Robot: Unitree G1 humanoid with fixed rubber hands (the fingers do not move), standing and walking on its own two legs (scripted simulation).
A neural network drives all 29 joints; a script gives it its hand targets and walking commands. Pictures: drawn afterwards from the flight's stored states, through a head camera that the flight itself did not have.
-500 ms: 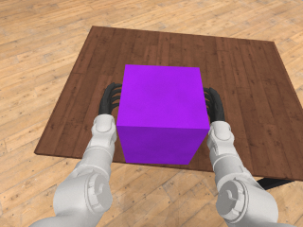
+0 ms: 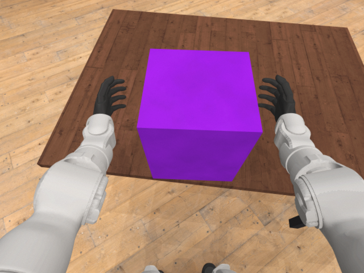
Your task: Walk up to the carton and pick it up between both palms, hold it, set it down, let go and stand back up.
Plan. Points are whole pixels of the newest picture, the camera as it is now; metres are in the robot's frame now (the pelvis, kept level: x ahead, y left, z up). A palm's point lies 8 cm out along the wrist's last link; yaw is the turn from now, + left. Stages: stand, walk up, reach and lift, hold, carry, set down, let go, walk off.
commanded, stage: set down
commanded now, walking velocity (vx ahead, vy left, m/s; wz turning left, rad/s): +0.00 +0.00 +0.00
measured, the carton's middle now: (195, 122) +0.46 +0.00 +0.01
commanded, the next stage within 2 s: none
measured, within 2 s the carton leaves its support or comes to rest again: neither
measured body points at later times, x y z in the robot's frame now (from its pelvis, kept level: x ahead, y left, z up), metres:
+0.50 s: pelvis +0.00 +0.00 +0.02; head +0.08 +0.01 +0.47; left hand +0.49 +0.20 +0.15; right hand +0.50 -0.21 +0.16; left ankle +0.00 +0.12 -0.70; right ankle +0.03 -0.10 -0.70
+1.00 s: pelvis +0.01 -0.01 +0.04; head +0.07 +0.00 +0.49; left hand +0.49 +0.20 +0.20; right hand +0.50 -0.21 +0.20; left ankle +0.00 +0.12 -0.70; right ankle +0.03 -0.10 -0.70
